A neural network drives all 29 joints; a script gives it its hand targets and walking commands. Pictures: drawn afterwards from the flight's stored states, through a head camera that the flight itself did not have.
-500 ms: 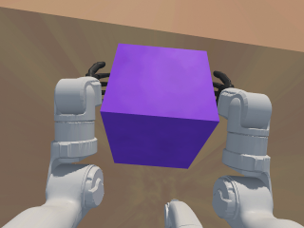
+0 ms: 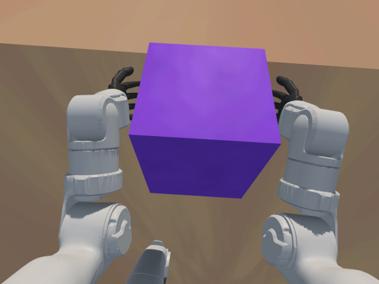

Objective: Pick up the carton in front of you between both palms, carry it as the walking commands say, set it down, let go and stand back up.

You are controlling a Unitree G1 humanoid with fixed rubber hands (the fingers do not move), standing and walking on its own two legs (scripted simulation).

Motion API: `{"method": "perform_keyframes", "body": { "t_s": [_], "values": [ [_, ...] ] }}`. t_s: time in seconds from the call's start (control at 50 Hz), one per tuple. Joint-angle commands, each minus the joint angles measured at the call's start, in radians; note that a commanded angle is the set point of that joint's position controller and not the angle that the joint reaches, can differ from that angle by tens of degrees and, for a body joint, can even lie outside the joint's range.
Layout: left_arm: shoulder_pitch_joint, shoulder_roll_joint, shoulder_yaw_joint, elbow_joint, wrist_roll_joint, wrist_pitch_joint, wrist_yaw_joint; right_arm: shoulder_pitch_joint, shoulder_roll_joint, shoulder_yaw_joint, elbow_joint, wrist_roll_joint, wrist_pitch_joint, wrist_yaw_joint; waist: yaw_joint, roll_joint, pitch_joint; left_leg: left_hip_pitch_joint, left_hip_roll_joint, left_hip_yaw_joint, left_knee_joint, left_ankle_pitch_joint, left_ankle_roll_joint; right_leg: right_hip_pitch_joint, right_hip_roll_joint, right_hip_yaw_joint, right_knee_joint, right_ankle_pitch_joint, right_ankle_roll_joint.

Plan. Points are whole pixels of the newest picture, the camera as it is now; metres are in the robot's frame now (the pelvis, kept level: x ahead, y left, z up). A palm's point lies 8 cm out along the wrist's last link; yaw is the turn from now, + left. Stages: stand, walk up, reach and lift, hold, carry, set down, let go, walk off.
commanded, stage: carry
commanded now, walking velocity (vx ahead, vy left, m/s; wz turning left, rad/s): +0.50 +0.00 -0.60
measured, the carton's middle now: (200, 129) +0.40 +0.04 +0.09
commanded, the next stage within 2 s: none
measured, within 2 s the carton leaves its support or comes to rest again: neither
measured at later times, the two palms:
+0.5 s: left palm out of the picture +0.71 -0.01 +0.22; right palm out of the picture +0.60 -0.29 +0.22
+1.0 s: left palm out of the picture +1.01 -0.12 +0.23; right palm out of the picture +0.90 -0.40 +0.23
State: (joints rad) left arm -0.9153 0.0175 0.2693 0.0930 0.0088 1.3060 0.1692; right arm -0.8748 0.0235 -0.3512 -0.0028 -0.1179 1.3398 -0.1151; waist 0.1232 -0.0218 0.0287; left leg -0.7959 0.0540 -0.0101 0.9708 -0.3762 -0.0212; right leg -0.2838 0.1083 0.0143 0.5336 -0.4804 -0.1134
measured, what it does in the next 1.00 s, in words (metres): climbs, turning right: left foot 0.04 m higher, then right foot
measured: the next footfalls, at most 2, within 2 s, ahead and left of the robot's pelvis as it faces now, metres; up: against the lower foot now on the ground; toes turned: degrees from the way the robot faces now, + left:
left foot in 0.06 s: +0.24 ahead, +0.14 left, +0.04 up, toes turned -1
right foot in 0.48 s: +0.42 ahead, -0.14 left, +0.06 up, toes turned -27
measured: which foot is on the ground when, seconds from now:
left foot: up 0.00-0.04, down 0.06-0.50, up 0.52-0.90, down 0.92-1.00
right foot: down 0.00-0.08, up 0.10-0.46, down 0.48-0.94, up 0.96-1.00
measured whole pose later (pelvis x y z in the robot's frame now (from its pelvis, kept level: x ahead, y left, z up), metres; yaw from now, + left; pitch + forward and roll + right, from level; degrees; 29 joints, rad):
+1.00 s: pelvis +0.61 -0.11 +0.07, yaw -17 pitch +2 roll +3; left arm -0.84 0.02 0.32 0.13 0.08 1.34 0.12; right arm -0.88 -0.02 -0.21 0.21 -0.05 1.30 -0.15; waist -0.12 -0.01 0.00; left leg -0.59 -0.07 0.16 0.75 -0.35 0.17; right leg -0.33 -0.02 -0.01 1.25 -0.46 0.03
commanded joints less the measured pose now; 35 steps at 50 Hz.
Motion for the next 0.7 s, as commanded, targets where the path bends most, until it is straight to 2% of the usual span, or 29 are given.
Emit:
{"method": "perform_keyframes", "body": {
  "t_s": [0.0,0.02,0.04,0.06,0.08,0.1,0.12,0.14,0.16,0.18,0.2,0.28,0.32,0.34,0.38,0.4,0.42,0.44,0.46,0.48,0.5,0.52,0.54,0.56,0.58,0.6,0.64,0.68],
  "values": [
    [-0.713,-1.11,-0.607,-0.009,-0.443,0.023,-0.298,-0.635,0.895,0.607,0.095,0.311,-0.019,0.161,-0.059,-0.106,-0.538,0.277,-0.097,0.135,-0.245,0.03,0.006,0.257,-0.195,0.155,0.014,0.825,-0.109],
    [-0.695,-1.111,-0.593,0.026,-0.432,0.022,-0.302,-0.629,0.918,0.613,0.119,0.323,-0.02,0.167,-0.116,-0.099,-0.575,0.486,-0.133,0.176,-0.341,0.053,0.018,0.182,-0.179,0.106,0.122,0.926,-0.076],
    [-0.687,-1.112,-0.579,0.049,-0.423,0.019,-0.306,-0.616,0.935,0.616,0.135,0.337,-0.027,0.174,-0.205,-0.078,-0.658,0.806,-0.094,0.146,-0.408,0.114,0.042,0.029,-0.156,0.048,0.288,0.887,-0.023],
    [-0.679,-1.121,-0.569,0.069,-0.409,0.017,-0.313,-0.615,0.939,0.612,0.143,0.344,-0.036,0.18,-0.249,0.107,-0.74,1.067,0.184,-0.256,-0.485,-0.026,0.129,-0.199,-0.103,0.023,0.504,0.47,0.04],
    [-0.703,-1.132,-0.558,0.066,-0.408,0.016,-0.32,-0.634,0.946,0.62,0.138,0.357,-0.054,0.184,-0.244,0.436,-0.773,1.195,0.357,-0.715,-0.604,0.156,0.275,-0.439,0.029,0.0,0.741,-0.062,0.079],
    [-0.737,-1.124,-0.565,0.058,-0.394,0.011,-0.314,-0.687,0.983,0.647,0.088,0.396,-0.053,0.19,-0.206,0.25,-0.699,1.151,0.369,-0.655,-0.572,0.175,0.281,-0.498,-0.06,0.058,0.888,-0.039,0.066],
    [-0.736,-1.105,-0.546,0.035,-0.379,0.008,-0.307,-0.741,1.029,0.679,0.032,0.445,-0.059,0.198,-0.212,0.121,-0.619,1.081,0.338,-0.55,-0.547,0.294,0.27,-0.543,-0.083,0.036,0.924,0.012,0.063],
    [-0.718,-1.108,-0.542,0.029,-0.37,0.009,-0.298,-0.799,1.065,0.702,-0.018,0.492,-0.059,0.204,-0.199,0.039,-0.564,1.022,0.317,-0.451,-0.538,0.347,0.234,-0.552,-0.118,0.039,0.908,0.046,0.063],
    [-0.696,-1.094,-0.534,0.019,-0.356,0.008,-0.287,-0.845,1.092,0.724,-0.059,0.528,-0.06,0.209,-0.185,0.05,-0.545,0.994,0.292,-0.368,-0.544,0.324,0.201,-0.558,-0.143,0.054,0.868,0.08,0.06],
    [-0.677,-1.081,-0.528,0.008,-0.343,0.008,-0.275,-0.873,1.104,0.736,-0.081,0.56,-0.06,0.213,-0.174,0.072,-0.541,0.977,0.27,-0.296,-0.558,0.249,0.173,-0.541,-0.151,0.048,0.83,0.088,0.063],
    [-0.664,-1.065,-0.526,-0.003,-0.332,0.008,-0.263,-0.88,1.108,0.741,-0.094,0.579,-0.058,0.216,-0.175,0.103,-0.533,0.972,0.263,-0.253,-0.57,0.22,0.162,-0.537,-0.144,0.028,0.793,0.084,0.063],
    [-0.635,-0.995,-0.524,-0.031,-0.289,0.021,-0.218,-0.858,1.065,0.721,-0.09,0.603,-0.032,0.223,-0.193,0.154,-0.481,0.972,0.285,-0.09,-0.626,0.235,0.181,-0.56,-0.165,-0.027,0.564,0.044,0.069],
    [-0.617,-0.971,-0.519,-0.006,-0.272,0.035,-0.211,-0.824,1.043,0.702,-0.045,0.588,-0.018,0.226,-0.198,0.179,-0.456,0.933,0.27,0.025,-0.637,0.29,0.15,-0.482,-0.173,-0.065,0.4,0.104,0.065],
    [-0.615,-0.965,-0.518,0.011,-0.269,0.041,-0.211,-0.81,1.034,0.692,-0.017,0.577,-0.012,0.228,-0.198,0.187,-0.441,0.905,0.264,0.078,-0.643,0.326,0.132,-0.428,-0.158,-0.109,0.328,0.127,0.059],
    [-0.62,-0.966,-0.515,0.052,-0.273,0.05,-0.218,-0.8,1.021,0.672,0.038,0.556,-0.005,0.232,-0.178,0.205,-0.419,0.852,0.248,0.183,-0.61,0.448,0.092,-0.288,-0.098,-0.224,0.218,0.133,0.042],
    [-0.622,-0.97,-0.512,0.076,-0.277,0.051,-0.223,-0.792,1.016,0.659,0.063,0.545,-0.002,0.233,-0.157,0.219,-0.43,0.845,0.244,0.221,-0.535,0.61,0.075,-0.201,-0.05,-0.277,0.19,0.125,0.032],
    [-0.615,-0.98,-0.507,0.106,-0.283,0.05,-0.228,-0.785,1.011,0.645,0.085,0.534,0.0,0.233,-0.121,0.232,-0.457,0.845,0.239,0.261,-0.413,0.8,0.057,-0.099,0.003,-0.322,0.156,0.119,0.016],
    [-0.623,-1.001,-0.503,0.131,-0.29,0.045,-0.234,-0.766,1.008,0.63,0.112,0.522,0.002,0.234,-0.07,0.2,-0.512,0.792,0.217,0.327,-0.202,0.918,0.026,0.1,0.051,-0.351,0.042,0.188,-0.013],
    [-0.599,-1.027,-0.496,0.153,-0.302,0.041,-0.242,-0.788,0.997,0.613,0.12,0.506,-0.001,0.233,-0.018,0.145,-0.587,0.589,0.197,0.305,0.033,0.73,-0.007,0.374,0.002,-0.236,0.022,0.177,-0.039],
    [-0.618,-1.042,-0.498,0.153,-0.309,0.033,-0.248,-0.796,1.009,0.597,0.138,0.487,0.001,0.233,-0.033,-0.071,-0.614,0.239,0.094,0.243,0.301,0.135,-0.059,0.569,-0.274,0.319,-0.067,0.03,-0.168],
    [-0.649,-1.059,-0.504,0.142,-0.325,0.024,-0.255,-0.79,1.002,0.577,0.145,0.471,0.001,0.233,-0.028,-0.185,-0.617,-0.05,-0.057,0.096,0.542,-0.219,-0.086,0.667,-0.399,0.748,-0.194,0.288,-0.304],
    [-0.726,-1.093,-0.516,0.086,-0.361,0.025,-0.262,-0.807,1.012,0.577,0.144,0.455,-0.003,0.226,-0.024,-0.072,-0.575,-0.125,-0.007,-0.015,0.637,-0.183,-0.052,0.664,-0.397,0.65,-0.137,0.528,-0.299],
    [-0.779,-1.123,-0.547,0.028,-0.401,0.019,-0.268,-0.791,1.017,0.573,0.132,0.447,-0.006,0.217,-0.022,0.009,-0.548,-0.124,0.029,-0.026,0.627,-0.151,-0.028,0.582,-0.387,0.499,-0.064,0.65,-0.254],
    [-0.829,-1.147,-0.574,-0.03,-0.44,0.012,-0.272,-0.783,1.017,0.568,0.114,0.441,-0.009,0.207,-0.04,0.07,-0.544,-0.095,0.048,-0.02,0.537,-0.113,-0.006,0.512,-0.361,0.396,-0.055,0.607,-0.19],
    [-0.872,-1.163,-0.593,-0.079,-0.471,0.007,-0.273,-0.786,1.015,0.564,0.095,0.433,-0.011,0.196,-0.05,0.049,-0.543,-0.063,0.051,-0.02,0.472,-0.09,0.015,0.449,-0.343,0.342,-0.072,0.505,-0.155],
    [-0.889,-1.17,-0.603,-0.115,-0.49,0.004,-0.273,-0.781,1.009,0.565,0.077,0.426,-0.012,0.185,-0.064,0.009,-0.554,-0.033,0.049,-0.01,0.435,-0.081,0.033,0.406,-0.34,0.31,-0.094,0.414,-0.137],
    [-0.884,-1.158,-0.598,-0.154,-0.498,0.0,-0.272,-0.774,0.997,0.574,0.045,0.422,-0.017,0.168,-0.073,-0.042,-0.561,-0.047,0.039,0.019,0.406,-0.072,0.054,0.385,-0.354,0.279,-0.121,0.353,-0.143],
    [-0.85,-1.143,-0.593,-0.164,-0.484,0.006,-0.268,-0.761,0.993,0.599,0.021,0.421,-0.013,0.158,-0.066,-0.054,-0.544,-0.124,0.055,0.034,0.362,-0.034,0.055,0.414,-0.373,0.242,-0.141,0.343,-0.148]
  ]
}}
